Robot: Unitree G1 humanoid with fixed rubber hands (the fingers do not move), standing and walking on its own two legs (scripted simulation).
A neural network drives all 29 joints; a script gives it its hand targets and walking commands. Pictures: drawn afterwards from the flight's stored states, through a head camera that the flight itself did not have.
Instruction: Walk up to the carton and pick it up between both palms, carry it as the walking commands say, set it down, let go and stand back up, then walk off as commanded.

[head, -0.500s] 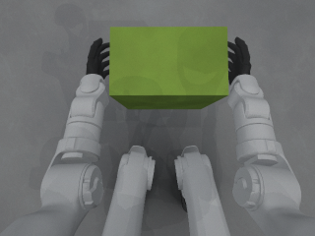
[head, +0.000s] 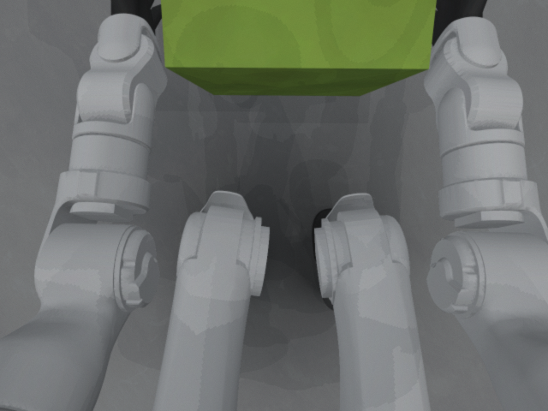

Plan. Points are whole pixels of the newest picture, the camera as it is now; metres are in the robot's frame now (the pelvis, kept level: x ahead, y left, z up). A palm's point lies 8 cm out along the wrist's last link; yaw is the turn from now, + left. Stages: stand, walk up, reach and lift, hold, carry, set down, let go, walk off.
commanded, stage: set down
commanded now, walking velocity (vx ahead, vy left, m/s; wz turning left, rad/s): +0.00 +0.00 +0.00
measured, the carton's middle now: (291, 24) +0.54 +0.00 -0.21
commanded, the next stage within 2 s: none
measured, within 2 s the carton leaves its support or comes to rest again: rests again in 1.52 s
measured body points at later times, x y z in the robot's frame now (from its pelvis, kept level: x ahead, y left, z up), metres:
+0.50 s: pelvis +0.01 +0.00 -0.03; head +0.37 -0.01 +0.22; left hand +0.55 +0.16 -0.20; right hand +0.55 -0.18 -0.19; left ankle +0.13 +0.11 -0.36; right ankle +0.13 -0.10 -0.36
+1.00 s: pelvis +0.01 +0.00 -0.04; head +0.37 -0.01 +0.22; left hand +0.55 +0.16 -0.21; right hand +0.55 -0.17 -0.21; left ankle +0.13 +0.11 -0.36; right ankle +0.13 -0.10 -0.36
